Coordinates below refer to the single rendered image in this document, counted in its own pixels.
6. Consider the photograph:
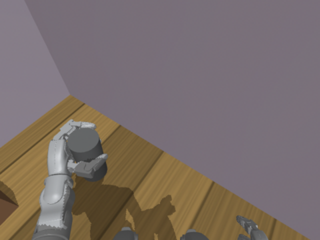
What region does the left robot hand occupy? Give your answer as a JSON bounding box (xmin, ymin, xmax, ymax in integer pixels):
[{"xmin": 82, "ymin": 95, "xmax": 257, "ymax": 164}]
[{"xmin": 47, "ymin": 119, "xmax": 108, "ymax": 179}]

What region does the left robot arm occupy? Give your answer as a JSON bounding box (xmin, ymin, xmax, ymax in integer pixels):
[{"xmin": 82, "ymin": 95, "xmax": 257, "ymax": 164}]
[{"xmin": 31, "ymin": 173, "xmax": 76, "ymax": 240}]

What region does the right robot hand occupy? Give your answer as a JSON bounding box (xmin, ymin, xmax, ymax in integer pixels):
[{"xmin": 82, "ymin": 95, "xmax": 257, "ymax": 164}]
[{"xmin": 236, "ymin": 215, "xmax": 269, "ymax": 240}]

